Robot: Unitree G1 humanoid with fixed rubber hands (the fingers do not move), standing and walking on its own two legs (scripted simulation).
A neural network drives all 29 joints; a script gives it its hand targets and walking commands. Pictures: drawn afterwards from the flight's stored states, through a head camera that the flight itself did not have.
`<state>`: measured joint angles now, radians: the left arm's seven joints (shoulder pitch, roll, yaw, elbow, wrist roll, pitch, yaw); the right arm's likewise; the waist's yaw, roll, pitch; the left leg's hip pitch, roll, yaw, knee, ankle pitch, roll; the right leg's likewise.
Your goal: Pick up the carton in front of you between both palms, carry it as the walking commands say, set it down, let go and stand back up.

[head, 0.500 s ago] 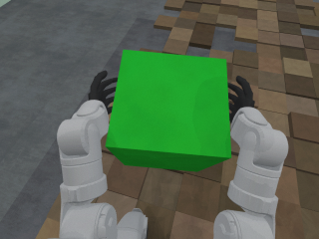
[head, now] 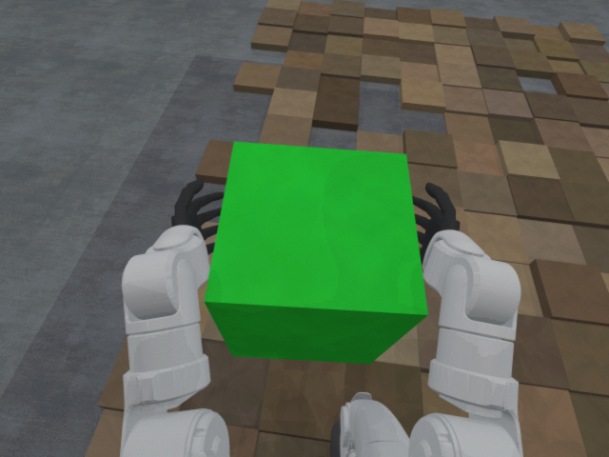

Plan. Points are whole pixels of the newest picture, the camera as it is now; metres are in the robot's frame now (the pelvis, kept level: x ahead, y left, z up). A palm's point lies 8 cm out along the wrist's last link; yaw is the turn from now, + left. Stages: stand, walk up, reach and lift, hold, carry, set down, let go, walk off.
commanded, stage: carry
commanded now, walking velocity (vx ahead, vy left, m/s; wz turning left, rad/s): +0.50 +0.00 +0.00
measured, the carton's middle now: (310, 266) +0.34 -0.01 +0.03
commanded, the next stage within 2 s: none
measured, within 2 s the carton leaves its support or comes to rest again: neither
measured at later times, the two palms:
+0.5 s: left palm (182, 27) +0.70 +0.19 +0.18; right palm (371, 30) +0.70 -0.12 +0.18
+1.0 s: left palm out of the picture +1.01 +0.17 +0.13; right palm out of the picture +1.03 -0.13 +0.13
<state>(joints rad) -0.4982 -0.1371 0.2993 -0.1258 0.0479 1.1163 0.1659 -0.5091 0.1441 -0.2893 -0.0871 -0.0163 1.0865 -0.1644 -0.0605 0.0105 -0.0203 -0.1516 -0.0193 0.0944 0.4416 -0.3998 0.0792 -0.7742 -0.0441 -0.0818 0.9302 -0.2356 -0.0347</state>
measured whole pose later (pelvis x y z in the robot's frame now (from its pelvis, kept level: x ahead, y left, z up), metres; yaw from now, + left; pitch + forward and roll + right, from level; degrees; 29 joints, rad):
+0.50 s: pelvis +0.36 +0.02 +0.01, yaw +0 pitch +4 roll -1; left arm -0.55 -0.02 0.19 -0.14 -0.04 1.12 0.19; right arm -0.52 0.10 -0.23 -0.18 -0.03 1.10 -0.19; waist 0.01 -0.01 -0.10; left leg -0.46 0.01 0.08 0.56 -0.37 0.00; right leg -0.24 -0.05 -0.05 0.87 -0.54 0.00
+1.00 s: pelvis +0.68 -0.01 +0.01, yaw +0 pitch +4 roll +1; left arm -0.54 -0.10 0.27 -0.04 0.02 1.15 0.17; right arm -0.56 0.12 -0.30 -0.07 -0.05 1.17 -0.18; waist 0.08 0.00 -0.06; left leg -0.44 -0.02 0.02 1.25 -0.47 0.04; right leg -0.38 0.02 -0.15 0.57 -0.28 -0.11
